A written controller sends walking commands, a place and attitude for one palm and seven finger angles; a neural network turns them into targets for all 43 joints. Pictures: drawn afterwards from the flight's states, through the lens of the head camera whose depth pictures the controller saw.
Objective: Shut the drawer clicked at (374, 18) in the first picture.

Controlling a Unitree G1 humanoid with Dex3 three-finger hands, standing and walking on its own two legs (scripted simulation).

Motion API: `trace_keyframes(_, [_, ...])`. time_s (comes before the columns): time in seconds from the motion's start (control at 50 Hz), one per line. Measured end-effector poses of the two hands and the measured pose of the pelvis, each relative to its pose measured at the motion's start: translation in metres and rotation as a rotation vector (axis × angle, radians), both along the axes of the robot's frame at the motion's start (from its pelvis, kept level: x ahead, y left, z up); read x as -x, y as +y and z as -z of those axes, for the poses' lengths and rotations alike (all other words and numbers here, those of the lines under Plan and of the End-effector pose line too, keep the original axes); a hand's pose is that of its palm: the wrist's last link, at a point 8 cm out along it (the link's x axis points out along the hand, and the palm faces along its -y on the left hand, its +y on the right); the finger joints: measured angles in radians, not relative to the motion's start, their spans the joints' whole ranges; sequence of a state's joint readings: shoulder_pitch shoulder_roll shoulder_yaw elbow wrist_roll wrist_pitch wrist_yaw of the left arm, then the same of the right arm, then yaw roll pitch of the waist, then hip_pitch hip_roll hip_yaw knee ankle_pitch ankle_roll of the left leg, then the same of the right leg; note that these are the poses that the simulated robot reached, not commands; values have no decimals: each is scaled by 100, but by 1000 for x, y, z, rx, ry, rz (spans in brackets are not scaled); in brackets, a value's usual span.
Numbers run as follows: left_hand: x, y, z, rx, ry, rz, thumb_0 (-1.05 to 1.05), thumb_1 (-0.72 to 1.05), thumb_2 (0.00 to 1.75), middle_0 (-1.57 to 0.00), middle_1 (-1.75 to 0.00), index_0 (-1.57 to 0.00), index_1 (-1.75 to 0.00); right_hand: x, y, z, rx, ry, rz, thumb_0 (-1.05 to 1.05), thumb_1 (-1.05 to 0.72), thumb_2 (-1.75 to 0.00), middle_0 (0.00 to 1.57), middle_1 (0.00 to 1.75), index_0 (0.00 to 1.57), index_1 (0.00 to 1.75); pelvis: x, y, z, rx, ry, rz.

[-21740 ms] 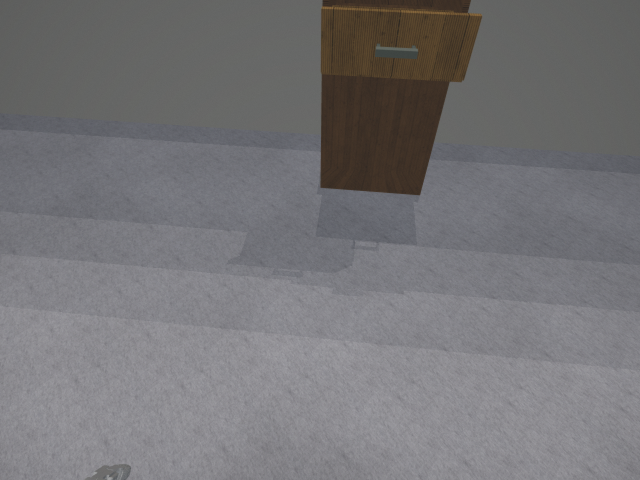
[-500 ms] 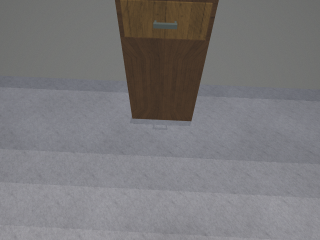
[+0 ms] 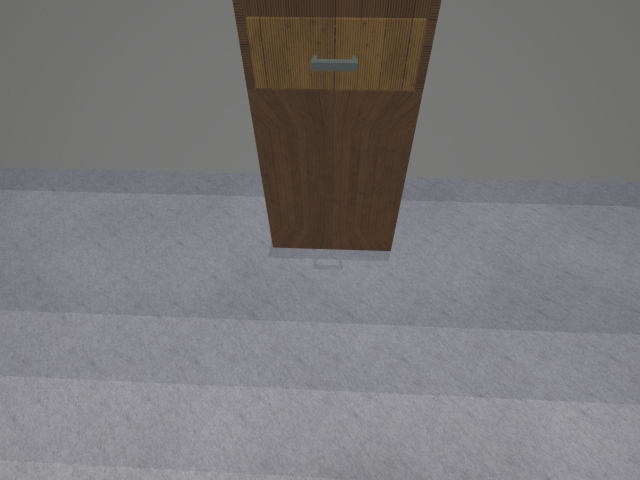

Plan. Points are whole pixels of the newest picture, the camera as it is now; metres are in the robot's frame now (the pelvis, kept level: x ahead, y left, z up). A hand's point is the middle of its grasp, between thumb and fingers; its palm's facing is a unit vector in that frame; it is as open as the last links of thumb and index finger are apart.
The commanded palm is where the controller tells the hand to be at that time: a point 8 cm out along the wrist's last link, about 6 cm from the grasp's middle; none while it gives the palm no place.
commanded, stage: let the arm hang, fingers relaxed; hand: left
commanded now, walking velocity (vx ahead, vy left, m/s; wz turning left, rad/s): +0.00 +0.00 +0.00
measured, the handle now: (334, 61) +1.06 +0.02 +0.02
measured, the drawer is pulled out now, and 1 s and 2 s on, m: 0.00 0.00 0.00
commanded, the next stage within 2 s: look to check the result in 0.28 s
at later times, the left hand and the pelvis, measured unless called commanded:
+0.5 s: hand out of the picture +0.06 +0.20 -0.16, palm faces +0.00 -0.96 -0.28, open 7.3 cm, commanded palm none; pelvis +0.01 -0.01 +0.00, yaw +0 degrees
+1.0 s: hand out of the picture +0.12 +0.22 -0.15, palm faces -0.01 -0.94 -0.34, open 7.3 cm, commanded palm none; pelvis +0.03 -0.02 +0.01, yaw +0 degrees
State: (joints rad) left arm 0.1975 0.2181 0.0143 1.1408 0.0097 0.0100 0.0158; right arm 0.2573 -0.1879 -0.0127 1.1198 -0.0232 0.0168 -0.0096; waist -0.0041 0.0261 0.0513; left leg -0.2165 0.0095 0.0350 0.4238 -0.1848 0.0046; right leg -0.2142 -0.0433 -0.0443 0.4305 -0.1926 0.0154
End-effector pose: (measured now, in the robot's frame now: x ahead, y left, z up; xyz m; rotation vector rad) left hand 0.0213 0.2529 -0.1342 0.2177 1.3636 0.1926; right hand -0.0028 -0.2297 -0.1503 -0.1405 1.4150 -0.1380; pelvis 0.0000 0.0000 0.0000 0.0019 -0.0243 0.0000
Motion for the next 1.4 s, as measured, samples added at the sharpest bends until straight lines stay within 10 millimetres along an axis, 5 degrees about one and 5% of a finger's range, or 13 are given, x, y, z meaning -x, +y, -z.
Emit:
trace_keyframes(0.22, [-44,-16,-2,27,-96,35,0,91,90,-21,-31,-21,-31,-32,-11,-5,18,-74,-8,0,-91,-89,20,29,20,30,-7,-5,-2,-1,-2,3])
trace_keyframes(0.58, [-37,3,-10,-36,-35,19,0,91,90,-20,-30,-21,-30,-48,-50,-13,80,-48,-34,0,-91,-89,20,29,20,30,-16,-16,-4,3,1,-3])
trace_keyframes(0.8, [-59,14,-17,-65,-71,36,0,91,90,-20,-30,-21,-30,-74,-69,-20,119,-89,-56,1,-91,-89,20,29,20,30,-22,-18,-6,3,1,-4])
trace_keyframes(1.1, [-96,16,-25,-77,-144,69,0,91,90,-21,-30,-21,-30,-104,-75,-27,131,-154,-76,0,-91,-89,20,29,20,30,-30,-19,-7,2,4,-3])
trace_keyframes(1.4, [-92,16,-22,-73,-117,63,0,91,90,-21,-30,-21,-30,-100,-76,-27,133,-123,-70,1,-91,-89,20,30,20,30,-36,-19,-7,2,3,-4])
